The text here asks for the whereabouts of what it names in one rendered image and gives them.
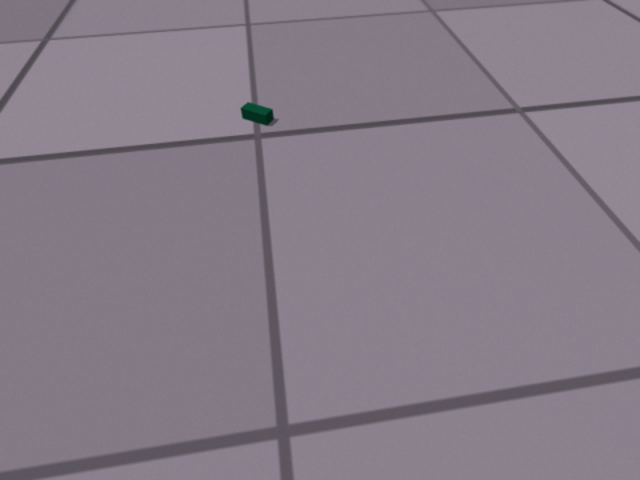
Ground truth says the carton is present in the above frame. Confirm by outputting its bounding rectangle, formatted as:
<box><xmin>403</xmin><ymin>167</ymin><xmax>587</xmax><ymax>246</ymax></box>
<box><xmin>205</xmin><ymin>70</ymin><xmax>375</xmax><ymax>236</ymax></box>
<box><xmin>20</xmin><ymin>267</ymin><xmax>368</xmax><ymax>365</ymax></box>
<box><xmin>241</xmin><ymin>102</ymin><xmax>274</xmax><ymax>126</ymax></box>

